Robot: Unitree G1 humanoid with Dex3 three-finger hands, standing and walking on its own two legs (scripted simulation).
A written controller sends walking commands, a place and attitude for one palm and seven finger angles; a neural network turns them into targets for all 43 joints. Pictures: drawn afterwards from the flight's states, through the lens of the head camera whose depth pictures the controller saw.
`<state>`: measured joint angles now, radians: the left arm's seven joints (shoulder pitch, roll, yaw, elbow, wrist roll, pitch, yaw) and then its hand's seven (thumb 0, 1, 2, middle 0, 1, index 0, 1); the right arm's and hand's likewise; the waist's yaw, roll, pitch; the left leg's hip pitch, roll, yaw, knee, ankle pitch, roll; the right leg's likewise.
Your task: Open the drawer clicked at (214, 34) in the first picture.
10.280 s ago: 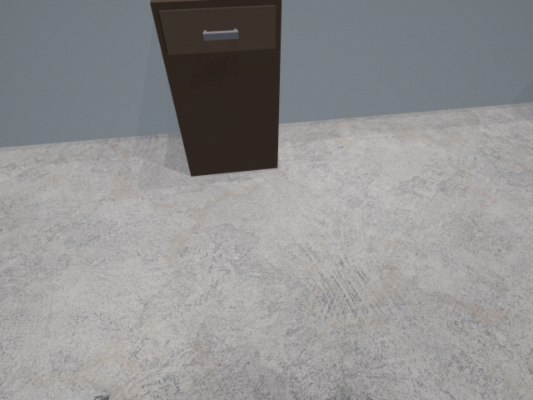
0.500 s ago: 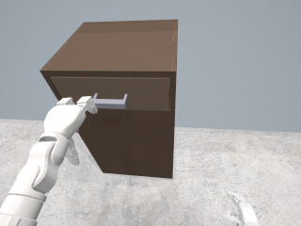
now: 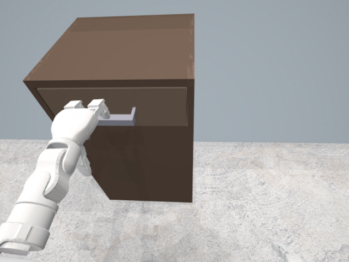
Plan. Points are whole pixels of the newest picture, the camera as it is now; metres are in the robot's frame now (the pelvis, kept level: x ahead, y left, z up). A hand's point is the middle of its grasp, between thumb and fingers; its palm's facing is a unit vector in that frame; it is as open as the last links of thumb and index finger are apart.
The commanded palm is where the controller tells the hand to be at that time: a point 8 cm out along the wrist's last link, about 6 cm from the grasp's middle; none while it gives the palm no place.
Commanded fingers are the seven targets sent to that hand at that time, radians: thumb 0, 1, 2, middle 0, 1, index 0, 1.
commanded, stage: move the hooked fingers above the handle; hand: left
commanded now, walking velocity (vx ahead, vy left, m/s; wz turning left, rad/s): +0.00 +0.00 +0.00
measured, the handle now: (113, 115) +0.52 +0.24 +0.01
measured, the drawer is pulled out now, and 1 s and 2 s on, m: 0.00 0.00 0.00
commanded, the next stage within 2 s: lower the fingers behind the handle in 1.56 s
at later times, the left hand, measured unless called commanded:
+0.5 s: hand (99, 121) +0.42 +0.23 +0.08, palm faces -0.01 -0.03 -1.00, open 13.9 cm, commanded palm +0.41 +0.24 +0.14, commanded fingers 0.00 -0.50 0.30 -0.30 -1.20 -0.30 -1.20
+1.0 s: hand (103, 111) +0.47 +0.24 +0.07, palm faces -0.03 -0.03 -1.00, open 13.9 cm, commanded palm +0.46 +0.25 +0.13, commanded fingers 0.00 -0.50 0.30 -0.30 -1.20 -0.30 -1.20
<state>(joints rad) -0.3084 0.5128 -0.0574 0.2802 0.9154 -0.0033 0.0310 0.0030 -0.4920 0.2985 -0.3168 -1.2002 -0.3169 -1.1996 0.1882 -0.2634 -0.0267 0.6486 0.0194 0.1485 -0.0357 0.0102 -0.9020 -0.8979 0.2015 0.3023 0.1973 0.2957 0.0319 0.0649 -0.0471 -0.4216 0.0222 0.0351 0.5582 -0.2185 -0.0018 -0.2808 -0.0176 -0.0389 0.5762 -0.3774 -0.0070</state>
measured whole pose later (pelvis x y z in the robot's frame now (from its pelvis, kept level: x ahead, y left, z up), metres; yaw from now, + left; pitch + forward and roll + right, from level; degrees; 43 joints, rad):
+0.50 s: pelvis +0.00 +0.00 -0.01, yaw -1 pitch +9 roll +0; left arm -0.59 0.51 -0.06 0.67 0.98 -0.05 0.09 0.00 -0.49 0.30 -0.32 -1.20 -0.32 -1.20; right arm 0.25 -0.26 -0.05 0.67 0.03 0.17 -0.04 0.01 -0.90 -0.90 0.20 0.30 0.20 0.30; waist -0.02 0.05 -0.09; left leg -0.54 0.03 0.04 0.64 -0.25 0.00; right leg -0.40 -0.01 -0.03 0.66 -0.41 -0.01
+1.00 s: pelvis +0.00 +0.00 -0.02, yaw -2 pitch +14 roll -1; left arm -0.76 0.58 0.00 0.91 1.03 -0.10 0.14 0.00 -0.49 0.30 -0.32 -1.20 -0.32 -1.20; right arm 0.34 -0.27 -0.07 0.69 0.02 0.18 -0.04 0.01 -0.90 -0.90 0.20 0.30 0.20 0.30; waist -0.09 0.04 -0.12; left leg -0.67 0.05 0.04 0.70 -0.28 0.00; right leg -0.53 0.01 -0.02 0.69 -0.41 -0.01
